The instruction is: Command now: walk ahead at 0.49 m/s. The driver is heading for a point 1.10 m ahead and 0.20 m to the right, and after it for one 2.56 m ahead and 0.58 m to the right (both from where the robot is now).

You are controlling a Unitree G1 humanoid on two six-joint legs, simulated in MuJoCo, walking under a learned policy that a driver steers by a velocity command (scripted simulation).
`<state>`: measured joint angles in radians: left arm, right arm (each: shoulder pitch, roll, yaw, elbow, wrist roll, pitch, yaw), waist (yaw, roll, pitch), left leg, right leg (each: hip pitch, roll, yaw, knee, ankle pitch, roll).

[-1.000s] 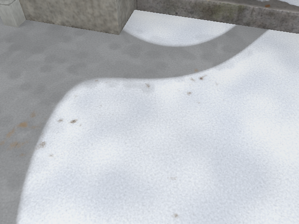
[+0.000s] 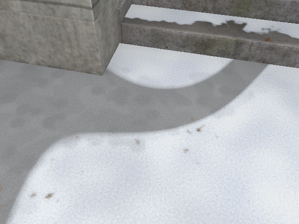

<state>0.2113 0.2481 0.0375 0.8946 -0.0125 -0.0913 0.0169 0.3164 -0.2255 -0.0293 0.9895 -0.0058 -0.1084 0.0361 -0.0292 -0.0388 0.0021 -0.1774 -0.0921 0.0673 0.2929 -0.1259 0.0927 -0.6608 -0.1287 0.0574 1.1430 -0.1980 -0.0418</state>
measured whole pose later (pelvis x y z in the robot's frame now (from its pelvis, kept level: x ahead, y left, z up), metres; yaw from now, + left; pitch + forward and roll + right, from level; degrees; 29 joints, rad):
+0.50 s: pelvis +0.28 -0.08 +0.00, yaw +1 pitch +1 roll +0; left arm 0.28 0.22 0.04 0.92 0.00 -0.11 -0.03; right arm 0.23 -0.28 -0.04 0.93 0.02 -0.09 0.00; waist 0.02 0.04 0.00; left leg -0.57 0.10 -0.02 1.13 -0.25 0.05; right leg -0.22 0.04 -0.07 0.34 -0.15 -0.07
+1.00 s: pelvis +0.55 -0.01 -0.01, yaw +1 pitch +2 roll +0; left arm 0.30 0.25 0.05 0.97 -0.02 -0.10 0.00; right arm 0.17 -0.24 -0.05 0.90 0.00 -0.10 0.04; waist 0.00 -0.02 0.03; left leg -0.36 -0.04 0.06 0.47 -0.15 0.07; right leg -0.39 -0.04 0.03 1.19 -0.37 -0.05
